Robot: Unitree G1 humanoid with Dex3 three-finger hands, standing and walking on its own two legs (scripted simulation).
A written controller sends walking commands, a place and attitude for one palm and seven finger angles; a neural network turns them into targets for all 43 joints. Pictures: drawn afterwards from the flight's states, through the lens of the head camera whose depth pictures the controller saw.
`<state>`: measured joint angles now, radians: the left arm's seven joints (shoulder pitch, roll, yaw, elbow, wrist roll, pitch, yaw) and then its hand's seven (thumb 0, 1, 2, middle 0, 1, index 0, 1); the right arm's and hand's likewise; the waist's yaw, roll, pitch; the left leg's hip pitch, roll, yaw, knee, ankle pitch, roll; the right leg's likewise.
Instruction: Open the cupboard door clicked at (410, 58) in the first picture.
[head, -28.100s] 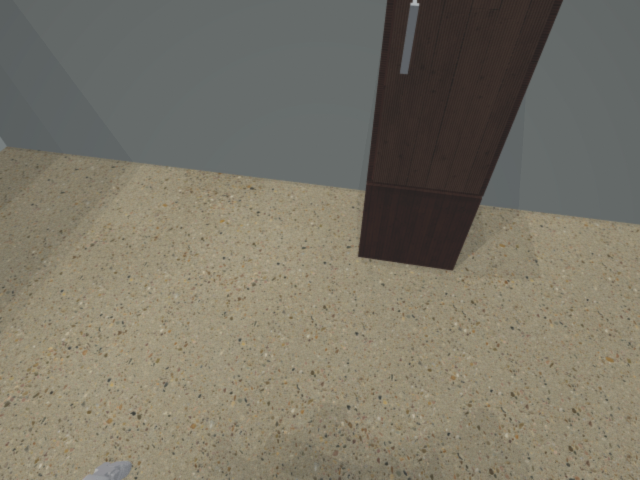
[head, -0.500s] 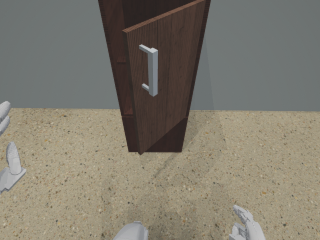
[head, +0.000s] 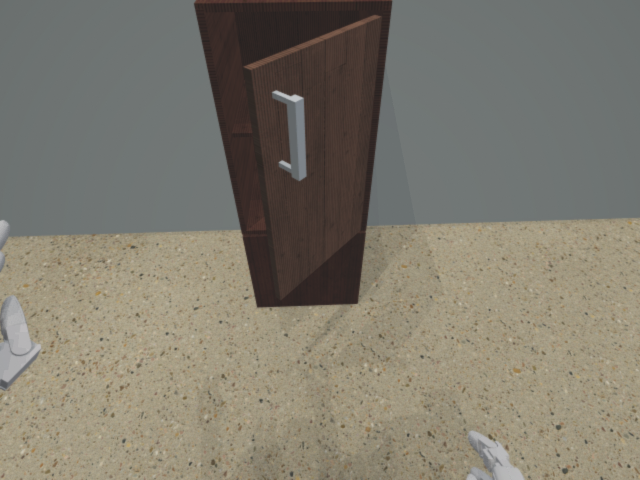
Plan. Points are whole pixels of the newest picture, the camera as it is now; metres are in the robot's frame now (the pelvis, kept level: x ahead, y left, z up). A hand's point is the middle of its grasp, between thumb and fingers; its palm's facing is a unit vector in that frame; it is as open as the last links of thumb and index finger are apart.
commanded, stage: stop stepping back and stand still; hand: left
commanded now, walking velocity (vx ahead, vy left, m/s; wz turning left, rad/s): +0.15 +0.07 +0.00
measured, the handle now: (289, 136) +0.64 +0.08 +0.12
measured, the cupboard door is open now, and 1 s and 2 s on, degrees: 47 47 47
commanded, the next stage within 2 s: let the arm hang, fingers relaxed in 0.56 s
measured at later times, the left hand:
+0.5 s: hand (77, 320) +0.23 +0.25 +0.16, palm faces +0.37 -0.78 -0.51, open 7.5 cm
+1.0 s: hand out of the picture +0.03 +0.20 -0.18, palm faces +0.02 -0.98 -0.18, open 7.1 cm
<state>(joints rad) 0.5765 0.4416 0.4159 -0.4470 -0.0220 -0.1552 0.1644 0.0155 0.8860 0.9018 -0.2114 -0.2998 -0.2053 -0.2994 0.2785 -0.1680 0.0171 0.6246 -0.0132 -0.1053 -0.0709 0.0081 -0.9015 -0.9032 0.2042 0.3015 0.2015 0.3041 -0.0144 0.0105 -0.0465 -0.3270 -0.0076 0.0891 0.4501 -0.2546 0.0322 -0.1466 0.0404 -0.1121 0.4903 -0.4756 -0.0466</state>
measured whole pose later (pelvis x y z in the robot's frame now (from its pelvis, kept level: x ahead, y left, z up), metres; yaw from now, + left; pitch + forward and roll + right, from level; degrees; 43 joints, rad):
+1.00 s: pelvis -0.02 +0.02 -0.01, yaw +1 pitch -1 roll +0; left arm 0.30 0.18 0.02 0.85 0.02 0.05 0.03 0.00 0.98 0.90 -0.21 -0.30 -0.20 -0.30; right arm 0.25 -0.21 0.01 0.93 -0.03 0.03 -0.01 0.01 -0.91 -0.90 0.20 0.30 0.20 0.30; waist -0.01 -0.05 0.07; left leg -0.33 0.00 -0.01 0.58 -0.23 0.00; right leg -0.19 0.03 -0.09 0.58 -0.37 -0.06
